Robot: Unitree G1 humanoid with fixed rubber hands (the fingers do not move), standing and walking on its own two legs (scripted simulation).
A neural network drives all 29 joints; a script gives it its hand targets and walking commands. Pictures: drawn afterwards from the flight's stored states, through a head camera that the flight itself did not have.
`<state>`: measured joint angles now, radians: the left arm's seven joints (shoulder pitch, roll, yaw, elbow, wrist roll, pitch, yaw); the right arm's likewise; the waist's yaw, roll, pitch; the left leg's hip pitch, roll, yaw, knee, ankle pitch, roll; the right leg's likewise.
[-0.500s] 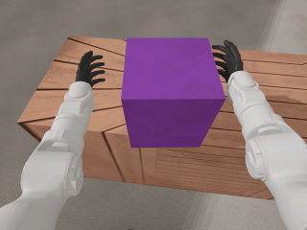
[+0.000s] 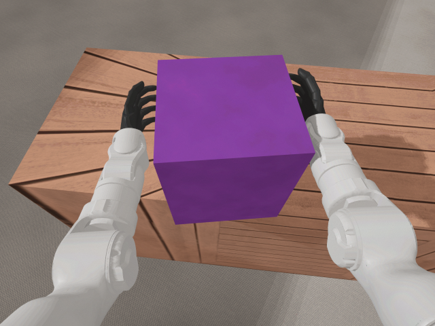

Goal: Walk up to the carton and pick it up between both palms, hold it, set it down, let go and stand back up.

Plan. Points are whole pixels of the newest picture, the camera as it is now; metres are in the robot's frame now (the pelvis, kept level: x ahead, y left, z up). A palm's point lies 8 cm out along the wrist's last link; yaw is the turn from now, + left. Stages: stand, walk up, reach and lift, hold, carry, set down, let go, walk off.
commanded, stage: reach and lift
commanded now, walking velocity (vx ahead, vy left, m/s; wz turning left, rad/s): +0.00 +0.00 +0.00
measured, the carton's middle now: (224, 147) +0.44 +0.01 +0.03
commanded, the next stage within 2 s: none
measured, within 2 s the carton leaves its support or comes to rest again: leaves its support in 0.92 s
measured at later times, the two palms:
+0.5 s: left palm (124, 133) +0.43 +0.19 +0.08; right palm (302, 119) +0.46 -0.13 +0.10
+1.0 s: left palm (111, 128) +0.42 +0.20 +0.11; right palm (297, 113) +0.46 -0.11 +0.12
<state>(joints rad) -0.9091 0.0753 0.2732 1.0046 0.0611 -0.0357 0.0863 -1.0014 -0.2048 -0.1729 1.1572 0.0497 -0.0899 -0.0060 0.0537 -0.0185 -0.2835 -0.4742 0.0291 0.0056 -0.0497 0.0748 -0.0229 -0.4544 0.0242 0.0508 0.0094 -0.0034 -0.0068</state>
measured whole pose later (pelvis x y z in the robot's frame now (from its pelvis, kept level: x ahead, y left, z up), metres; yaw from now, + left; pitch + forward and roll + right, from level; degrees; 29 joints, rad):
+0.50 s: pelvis +0.00 +0.00 +0.00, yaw +0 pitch +24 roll +0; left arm -0.85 -0.03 0.56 0.90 0.34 -0.08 0.03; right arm -0.91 -0.05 -0.45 1.00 -0.25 -0.11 0.02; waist 0.05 -0.02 -0.27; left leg -0.42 0.02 0.00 -0.09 0.09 -0.02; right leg -0.37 0.02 0.04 -0.09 0.04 -0.01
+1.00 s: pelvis +0.00 +0.01 +0.00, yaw +2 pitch +22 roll +0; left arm -0.79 -0.01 0.40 0.80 0.20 0.10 0.07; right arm -0.84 -0.06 -0.31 0.88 -0.15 0.06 -0.03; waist 0.06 -0.01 -0.31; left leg -0.38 0.01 -0.01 -0.09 0.08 -0.01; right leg -0.32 0.00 0.01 -0.09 0.03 0.00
